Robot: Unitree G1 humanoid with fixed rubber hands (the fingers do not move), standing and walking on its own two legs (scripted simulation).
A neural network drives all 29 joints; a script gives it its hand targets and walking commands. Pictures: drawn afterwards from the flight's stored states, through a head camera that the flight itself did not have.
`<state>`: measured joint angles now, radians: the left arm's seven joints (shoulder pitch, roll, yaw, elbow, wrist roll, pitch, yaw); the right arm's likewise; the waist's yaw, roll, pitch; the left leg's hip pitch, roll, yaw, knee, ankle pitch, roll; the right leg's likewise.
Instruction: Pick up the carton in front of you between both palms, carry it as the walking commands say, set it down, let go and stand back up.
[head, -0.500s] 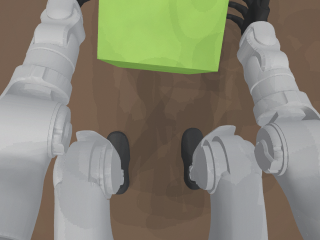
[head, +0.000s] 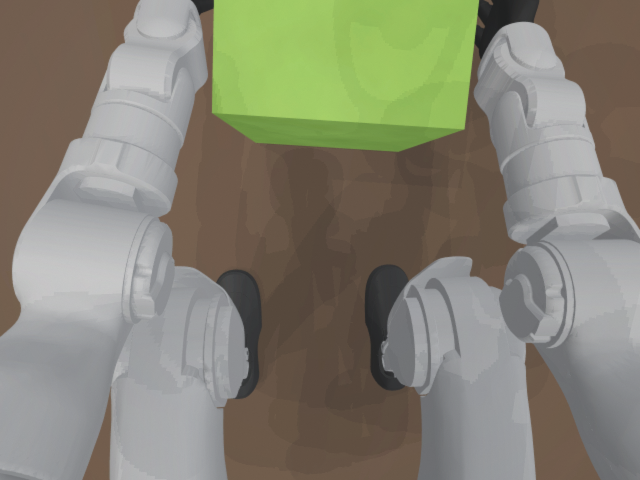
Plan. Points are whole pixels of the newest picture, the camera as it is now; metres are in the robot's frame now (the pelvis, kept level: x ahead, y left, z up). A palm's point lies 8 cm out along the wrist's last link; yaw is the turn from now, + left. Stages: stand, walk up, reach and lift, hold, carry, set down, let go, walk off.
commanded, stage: reach and lift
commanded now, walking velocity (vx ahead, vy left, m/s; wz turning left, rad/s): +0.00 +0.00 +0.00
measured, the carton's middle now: (337, 45) +0.55 -0.02 -0.22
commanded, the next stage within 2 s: none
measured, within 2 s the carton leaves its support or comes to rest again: neither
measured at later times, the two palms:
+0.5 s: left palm out of the picture +0.51 +0.14 +0.06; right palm out of the picture +0.49 -0.16 +0.06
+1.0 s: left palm out of the picture +0.46 +0.15 +0.21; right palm out of the picture +0.45 -0.15 +0.21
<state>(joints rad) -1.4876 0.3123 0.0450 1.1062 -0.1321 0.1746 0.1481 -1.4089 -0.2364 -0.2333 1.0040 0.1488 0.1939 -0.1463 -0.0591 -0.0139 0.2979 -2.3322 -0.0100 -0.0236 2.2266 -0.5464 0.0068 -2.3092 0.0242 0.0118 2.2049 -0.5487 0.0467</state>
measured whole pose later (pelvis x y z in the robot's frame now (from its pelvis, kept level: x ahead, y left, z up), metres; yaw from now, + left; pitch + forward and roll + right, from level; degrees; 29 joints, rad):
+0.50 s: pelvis -0.01 -0.01 +0.11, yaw +2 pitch +43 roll -2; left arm -1.16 0.05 0.46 0.83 0.25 0.36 0.04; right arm -1.06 0.02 -0.56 0.68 -0.24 0.38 -0.05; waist -0.04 0.02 -0.15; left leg -2.10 -0.07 -0.06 1.82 -0.47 -0.03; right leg -2.07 0.05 0.03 1.81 -0.49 0.05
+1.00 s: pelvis +0.04 -0.01 +0.24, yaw +2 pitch +34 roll -1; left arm -0.75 -0.06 0.39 0.64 0.21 0.37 0.04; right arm -0.70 0.09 -0.44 0.58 -0.19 0.39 -0.05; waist -0.03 0.01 -0.25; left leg -1.55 -0.05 -0.06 1.44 -0.48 -0.02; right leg -1.53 0.04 0.04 1.43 -0.50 0.03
